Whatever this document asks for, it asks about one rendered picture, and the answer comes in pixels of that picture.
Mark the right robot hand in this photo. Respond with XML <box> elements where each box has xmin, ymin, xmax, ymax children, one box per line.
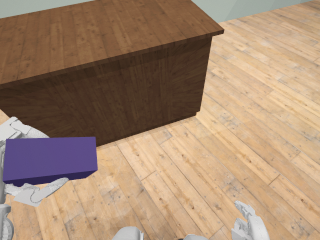
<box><xmin>231</xmin><ymin>200</ymin><xmax>270</xmax><ymax>240</ymax></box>

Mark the table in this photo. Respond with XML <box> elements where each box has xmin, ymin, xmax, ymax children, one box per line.
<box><xmin>0</xmin><ymin>0</ymin><xmax>225</xmax><ymax>147</ymax></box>

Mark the left robot forearm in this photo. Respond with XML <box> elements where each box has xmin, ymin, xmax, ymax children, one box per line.
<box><xmin>0</xmin><ymin>204</ymin><xmax>14</xmax><ymax>240</ymax></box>

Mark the left robot hand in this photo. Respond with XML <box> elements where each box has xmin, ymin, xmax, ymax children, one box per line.
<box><xmin>0</xmin><ymin>116</ymin><xmax>69</xmax><ymax>207</ymax></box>

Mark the left robot thigh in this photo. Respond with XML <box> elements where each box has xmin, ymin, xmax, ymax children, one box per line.
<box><xmin>112</xmin><ymin>226</ymin><xmax>144</xmax><ymax>240</ymax></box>

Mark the sponge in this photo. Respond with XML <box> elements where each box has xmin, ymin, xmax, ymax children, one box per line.
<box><xmin>2</xmin><ymin>136</ymin><xmax>98</xmax><ymax>187</ymax></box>

